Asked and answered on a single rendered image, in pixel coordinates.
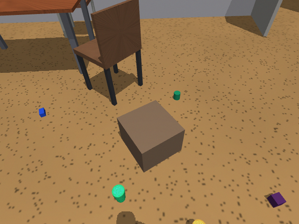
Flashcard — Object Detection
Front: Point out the chair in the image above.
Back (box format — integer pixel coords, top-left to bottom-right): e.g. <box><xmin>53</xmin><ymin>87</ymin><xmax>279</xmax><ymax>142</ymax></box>
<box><xmin>73</xmin><ymin>0</ymin><xmax>143</xmax><ymax>106</ymax></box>
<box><xmin>56</xmin><ymin>0</ymin><xmax>95</xmax><ymax>38</ymax></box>

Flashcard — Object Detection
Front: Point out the table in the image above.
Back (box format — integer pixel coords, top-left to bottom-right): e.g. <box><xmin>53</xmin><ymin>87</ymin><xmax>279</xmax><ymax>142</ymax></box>
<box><xmin>0</xmin><ymin>0</ymin><xmax>95</xmax><ymax>74</ymax></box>

